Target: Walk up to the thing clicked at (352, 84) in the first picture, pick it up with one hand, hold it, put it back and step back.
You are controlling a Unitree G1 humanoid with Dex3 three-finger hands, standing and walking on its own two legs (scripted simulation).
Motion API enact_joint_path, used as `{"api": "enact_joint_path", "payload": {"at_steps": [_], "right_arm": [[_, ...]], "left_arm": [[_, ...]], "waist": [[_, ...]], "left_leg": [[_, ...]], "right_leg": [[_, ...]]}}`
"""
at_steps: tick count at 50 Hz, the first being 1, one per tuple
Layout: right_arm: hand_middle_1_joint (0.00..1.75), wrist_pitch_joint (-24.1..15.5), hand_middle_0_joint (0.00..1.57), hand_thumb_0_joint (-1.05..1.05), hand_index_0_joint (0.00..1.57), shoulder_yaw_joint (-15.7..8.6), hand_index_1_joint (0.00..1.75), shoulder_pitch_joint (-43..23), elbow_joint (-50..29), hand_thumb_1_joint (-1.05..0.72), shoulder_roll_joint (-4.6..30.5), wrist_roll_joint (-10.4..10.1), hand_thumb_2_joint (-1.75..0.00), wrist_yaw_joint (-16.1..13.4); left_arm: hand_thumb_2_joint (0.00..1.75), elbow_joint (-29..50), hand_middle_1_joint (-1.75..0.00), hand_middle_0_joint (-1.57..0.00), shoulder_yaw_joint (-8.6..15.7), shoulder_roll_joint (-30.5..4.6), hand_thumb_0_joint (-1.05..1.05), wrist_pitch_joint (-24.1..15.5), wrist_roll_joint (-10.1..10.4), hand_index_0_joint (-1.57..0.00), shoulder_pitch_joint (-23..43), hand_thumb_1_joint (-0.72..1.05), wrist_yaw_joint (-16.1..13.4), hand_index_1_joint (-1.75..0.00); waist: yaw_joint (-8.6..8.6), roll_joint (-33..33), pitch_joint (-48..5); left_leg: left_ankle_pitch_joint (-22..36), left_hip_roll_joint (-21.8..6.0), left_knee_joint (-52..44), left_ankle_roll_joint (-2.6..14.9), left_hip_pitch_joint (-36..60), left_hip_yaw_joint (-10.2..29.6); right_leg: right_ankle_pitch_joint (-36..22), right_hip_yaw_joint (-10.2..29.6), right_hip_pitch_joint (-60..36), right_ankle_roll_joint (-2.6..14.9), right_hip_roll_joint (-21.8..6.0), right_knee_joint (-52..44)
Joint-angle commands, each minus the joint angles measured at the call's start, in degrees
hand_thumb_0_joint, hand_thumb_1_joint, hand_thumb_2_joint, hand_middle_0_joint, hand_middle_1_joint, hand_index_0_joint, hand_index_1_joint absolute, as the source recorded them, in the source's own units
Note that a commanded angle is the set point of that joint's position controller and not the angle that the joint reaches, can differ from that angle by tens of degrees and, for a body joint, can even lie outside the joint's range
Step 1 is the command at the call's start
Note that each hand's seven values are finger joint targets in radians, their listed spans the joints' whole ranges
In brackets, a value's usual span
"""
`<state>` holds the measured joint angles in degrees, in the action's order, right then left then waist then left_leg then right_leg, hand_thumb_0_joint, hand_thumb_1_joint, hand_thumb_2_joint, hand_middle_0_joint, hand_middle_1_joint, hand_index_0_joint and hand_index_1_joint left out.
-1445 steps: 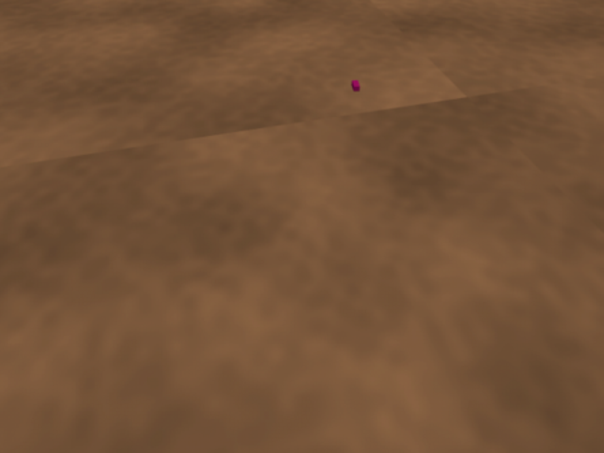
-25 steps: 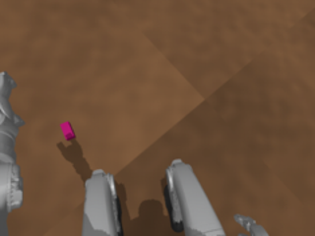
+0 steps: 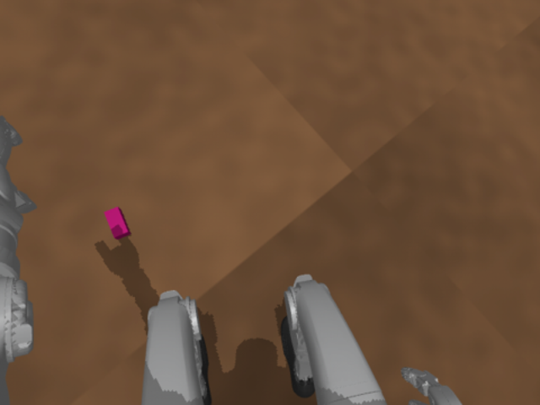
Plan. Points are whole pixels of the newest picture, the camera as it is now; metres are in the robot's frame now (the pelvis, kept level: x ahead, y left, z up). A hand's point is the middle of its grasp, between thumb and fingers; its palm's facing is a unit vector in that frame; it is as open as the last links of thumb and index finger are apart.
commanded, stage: go down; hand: left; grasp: from above
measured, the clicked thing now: (117, 223) +0.50 +0.31 -0.54
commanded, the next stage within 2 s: withdraw in 0.32 s
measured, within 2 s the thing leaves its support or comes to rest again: neither
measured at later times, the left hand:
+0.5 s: hand (8, 182) +0.46 +0.34 -0.10, palm faces -0.39 -0.17 -0.91, open 11.8 cm
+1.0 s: hand (85, 221) +0.45 +0.31 -0.31, palm faces -0.47 -0.03 -0.88, open 13.3 cm
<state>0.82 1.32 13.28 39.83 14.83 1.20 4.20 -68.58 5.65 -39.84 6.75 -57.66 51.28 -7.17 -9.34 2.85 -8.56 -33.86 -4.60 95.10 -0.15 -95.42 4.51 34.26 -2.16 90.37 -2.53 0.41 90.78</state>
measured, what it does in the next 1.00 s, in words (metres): lowers itself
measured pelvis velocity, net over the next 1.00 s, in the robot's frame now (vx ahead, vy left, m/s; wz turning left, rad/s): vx -0.03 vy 0.00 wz -0.05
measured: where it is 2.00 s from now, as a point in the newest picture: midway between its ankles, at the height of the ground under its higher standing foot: (250, 378)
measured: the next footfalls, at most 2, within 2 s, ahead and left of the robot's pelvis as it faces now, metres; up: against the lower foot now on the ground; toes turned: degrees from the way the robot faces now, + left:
none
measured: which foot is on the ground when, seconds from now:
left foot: down 0.00-1.00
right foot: down 0.00-1.00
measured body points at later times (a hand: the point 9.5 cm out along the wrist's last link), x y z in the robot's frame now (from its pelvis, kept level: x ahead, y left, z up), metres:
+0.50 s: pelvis +0.00 +0.00 +0.00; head +0.20 +0.04 +0.40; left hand +0.47 +0.34 -0.04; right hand +0.05 -0.27 -0.12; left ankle +0.06 +0.12 -0.52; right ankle +0.06 -0.15 -0.52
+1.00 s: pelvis -0.03 +0.00 -0.16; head +0.22 +0.07 +0.20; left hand +0.47 +0.31 -0.26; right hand +0.02 -0.28 -0.26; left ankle +0.06 +0.12 -0.52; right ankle +0.06 -0.15 -0.52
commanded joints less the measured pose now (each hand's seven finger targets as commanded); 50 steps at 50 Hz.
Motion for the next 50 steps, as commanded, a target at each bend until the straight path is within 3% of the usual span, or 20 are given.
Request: {"api": "enact_joint_path", "payload": {"at_steps": [1, 5, 7, 11, 12, 18, 20, 21, 22, 24, 29, 31, 33, 36, 38, 39, 40, 43, 48, 50], "right_arm": [[0.3, -0.6, 0.2, 0.0, 0.2, -3.6, 0.3, 10.7, -1.6, -0.91, 10.9, 0.1, -0.9, -0.9], [0.3, -0.6, 0.2, 0.0, 0.2, -3.7, 0.3, 10.6, -1.7, -0.91, 11.1, 0.0, -0.9, -1.1], [0.3, -0.6, 0.2, 0.0, 0.2, -3.7, 0.3, 10.8, -1.6, -0.91, 10.7, 0.0, -0.9, -1.0], [0.3, -0.7, 0.2, 0.0, 0.2, -3.5, 0.3, 10.7, -1.8, -0.91, 10.7, 0.2, -0.9, -0.8], [0.3, -0.7, 0.2, 0.0, 0.2, -3.4, 0.3, 10.8, -1.6, -0.91, 10.8, 0.2, -0.9, -0.8], [0.3, -0.6, 0.2, 0.0, 0.2, -3.9, 0.3, 11.0, -1.8, -0.91, 11.2, 0.3, -0.9, -0.6], [0.3, -0.5, 0.2, 0.0, 0.2, -3.9, 0.3, 11.2, -1.5, -0.92, 11.2, 0.4, -0.91, -0.6], [0.3, -0.3, 0.2, 0.0, 0.2, -4.2, 0.3, 11.1, -1.4, -0.9, 11.5, 0.3, -0.9, -0.6], [0.3, -0.3, 0.2, 0.0, 0.2, -3.9, 0.3, 11.0, -1.6, -0.91, 11.2, 0.2, -0.91, -0.6], [0.3, -0.2, 0.2, 0.0, 0.2, -3.8, 0.3, 10.8, -1.3, -0.92, 11.1, 0.4, -0.91, -0.6], [0.3, -0.6, 0.2, 0.0, 0.2, -3.7, 0.3, 10.5, -1.5, -0.92, 11.0, 1.0, -0.91, -0.3], [0.3, -0.7, 0.2, 0.0, 0.2, -3.7, 0.3, 10.0, -1.6, -0.92, 11.3, 1.2, -0.91, -0.4], [0.3, -0.8, 0.2, 0.0, 0.2, -3.6, 0.3, 10.1, -1.3, -0.92, 11.7, 1.5, -0.91, -0.5], [0.3, -0.8, 0.2, 0.0, 0.2, -3.1, 0.3, 9.5, -1.7, -0.92, 11.6, 2.5, -0.91, -0.4], [0.3, -0.3, 0.2, 0.0, 0.2, -2.9, 0.3, 9.9, -1.1, -0.93, 12.4, 3.2, -0.91, -0.3], [0.3, -0.3, 0.2, 0.0, 0.2, -2.5, 0.3, 8.8, -2.0, -0.93, 11.9, 3.6, -0.91, 0.0], [0.3, 0.0, 0.2, 0.0, 0.2, -3.2, 0.3, 9.6, -0.7, -0.93, 13.1, 3.8, -0.91, 0.0], [0.3, 0.5, 0.2, 0.0, 0.2, -2.9, 0.3, 8.5, -0.5, -0.92, 13.2, 5.0, -0.91, 1.0], [0.3, 0.4, 0.2, 0.0, 0.2, -1.9, 0.3, 7.2, 0.6, -0.91, 14.3, 6.5, -0.9, 1.9], [0.3, -0.2, 0.2, 0.0, 0.2, -2.0, 0.3, 7.9, 0.9, -0.91, 14.8, 6.9, -0.9, 2.0]], "left_arm": [[0.6, 9.8, -0.71, -0.42, 1.7, -16.7, 0.0, 0.0, -0.5, -0.44, 20.6, -0.13, -2.4, -0.69], [0.59, 9.8, -0.71, -0.43, 1.9, -17.4, 0.0, -0.1, -0.8, -0.44, 19.1, -0.12, -1.8, -0.69], [0.58, 7.8, -0.7, -0.44, 0.8, -15.1, 0.0, -0.3, -0.6, -0.46, 18.1, -0.11, -1.6, -0.68], [0.59, 8.2, -0.72, -0.42, 2.1, -17.8, 0.0, -1.3, -1.4, -0.44, 17.7, -0.12, -2.4, -0.7], [0.59, 6.8, -0.71, -0.43, 1.6, -16.1, 0.0, -1.5, -1.2, -0.45, 16.9, -0.12, -2.4, -0.69], [0.59, 10.9, -0.71, -0.43, 3.2, -17.8, 0.0, -2.2, -1.8, -0.44, 18.3, -0.12, -3.6, -0.69], [0.68, 11.8, -0.72, -0.38, 2.8, -17.1, 0.0, -2.1, -1.3, -0.35, 19.0, -0.21, -3.6, -0.75], [0.65, 11.6, -0.74, -0.37, 3.7, -18.5, 0.0, -2.1, -1.4, -0.38, 19.0, -0.2, -3.6, -0.73], [0.62, 11.0, -0.76, -0.39, 2.9, -18.0, 0.0, -2.1, -1.6, -0.4, 18.8, -0.18, -3.3, -0.75], [0.78, 8.1, -0.7, -0.37, 1.9, -16.7, 0.0, -2.6, -1.9, -0.34, 17.4, -0.29, -2.7, -0.73], [0.77, 2.2, -0.72, -0.36, -0.6, -15.0, 0.0, -6.7, -4.2, -0.34, 14.6, -0.29, -1.0, -0.74], [0.81, 3.5, -0.76, -0.32, -0.5, -17.1, 0.0, -9.7, -5.7, -0.3, 16.7, -0.33, -0.2, -0.78], [0.84, 1.5, -0.82, -0.26, -1.3, -16.4, 0.0, -12.6, -6.6, -0.25, 15.4, -0.38, 1.0, -0.83], [0.87, 3.9, -0.84, -0.25, -0.4, -20.2, 0.0, -18.0, -8.6, -0.24, 18.0, -0.41, 1.7, -0.86], [0.86, 5.3, -0.84, -0.25, 1.6, -24.4, 0.0, -21.6, -10.4, -0.24, 20.6, -0.41, 0.9, -0.86], [0.85, 6.3, -0.83, -0.27, 0.8, -23.1, 0.0, -23.2, -11.0, -0.25, 20.9, -0.4, 0.4, -0.85], [0.86, 6.8, -0.84, -0.26, 3.4, -26.4, 0.0, -24.5, -11.8, -0.25, 21.3, -0.41, -0.7, -0.85], [0.87, 2.7, -0.85, -0.24, 3.4, -24.9, 0.0, -27.1, -13.8, -0.23, 21.0, -0.42, -4.3, -0.87], [0.88, -1.1, -0.87, -0.22, 4.2, -27.4, 0.0, -27.1, -17.0, -0.22, 27.5, -0.42, -11.8, -0.88], [0.89, -1.8, -0.89, -0.21, 5.3, -28.5, 0.0, -26.0, -17.7, -0.21, 29.2, -0.43, -14.3, -0.89]], "waist": [[-0.9, 10.9, -33.9], [-0.01, 11.7, -34.7], [-1.07, 9.1, -32.6], [0.01, 9.4, -33.2], [-0.63, 9.7, -31.4], [0.37, 12.9, -35.7], [-0.14, 13.3, -36.1], [0.24, 12.3, -36.9], [-0.43, 12.2, -35.5], [-1.2, 9.6, -32.6], [-2.38, 5.5, -25.9], [-2.43, 6.3, -27.5], [-3.1, 5.6, -27.3], [-2.27, 8.3, -30.9], [-2.23, 12.2, -33.4], [-1.92, 12.9, -34.9], [-1.41, 14.1, -37.0], [-2.38, 15.6, -35.8], [-4.37, 18.4, -32.6], [-4.95, 18.8, -35.0]], "left_leg": [[13.0, 1.2, -12.8, 1.51, 29.6, -1.3], [13.2, 1.2, -13.9, 1.25, 31.7, -0.5], [13.7, 1.2, -12.8, 1.74, 28.8, -1.2], [13.6, 1.6, -11.8, 1.88, 27.0, -2.2], [13.6, 1.4, -11.9, 1.66, 27.3, -1.5], [16.5, 1.2, -12.0, 1.11, 31.4, -0.6], [17.4, 1.1, -12.1, 0.98, 32.2, -0.2], [17.4, 1.0, -12.0, 1.09, 32.4, 0.0], [16.9, 1.1, -11.7, 1.22, 31.2, -0.5], [15.4, 1.4, -9.9, 1.79, 27.0, -1.3], [9.5, 1.9, -5.3, 2.36, 16.4, -1.5], [9.4, 2.1, -2.8, 2.22, 13.7, -1.7], [11.8, 2.0, 0.0, 2.1, 13.1, -1.2], [13.0, 2.1, 4.8, 1.84, 11.9, -1.3], [14.5, 2.1, 7.4, 1.34, 13.0, -1.2], [15.2, 2.1, 8.9, 1.25, 13.2, -1.0], [16.0, 2.0, 9.9, 1.1, 14.5, -0.8], [14.5, 2.0, 12.5, 0.84, 13.1, 0.0], [5.4, 2.4, 16.7, 0.64, 8.1, 0.5], [5.3, 2.5, 18.6, 0.63, 7.8, 0.2]], "right_leg": [[-12.5, -2.3, -15.5, 4.33, 2.5, -11.3], [-11.9, -2.5, -15.3, 4.57, 2.5, -10.9], [-12.7, -2.5, -15.3, 4.3, 2.8, -11.4], [-13.0, -1.9, -16.6, 4.24, 2.6, -11.0], [-12.5, -2.1, -14.3, 4.45, 2.6, -10.5], [-13.8, -2.5, -13.3, 4.67, 2.6, -8.8], [-14.5, -2.7, -13.5, 4.65, 2.6, -8.7], [-14.6, -2.7, -13.9, 4.57, 2.6, -8.8], [-14.4, -2.5, -13.9, 4.45, 2.6, -9.1], [-13.8, -2.3, -13.0, 4.25, 2.7, -9.1], [-9.4, -2.2, -7.0, 4.25, 2.6, -5.6], [-9.8, -2.1, -5.9, 4.26, 2.7, -3.0], [-11.4, -2.7, -3.0, 4.24, 2.7, -0.3], [-12.2, -2.6, -0.4, 4.16, 2.8, 4.1], [-12.5, -2.8, 2.3, 4.29, 2.5, 7.3], [-12.9, -3.1, 3.5, 4.34, 2.5, 9.1], [-12.7, -3.4, 5.2, 4.37, 2.4, 10.5], [-10.9, -4.6, 10.7, 4.38, 2.2, 14.7], [-4.9, -6.3, 18.7, 4.35, 1.8, 20.1], [-5.0, -6.7, 19.3, 4.17, 1.7, 21.7]]}}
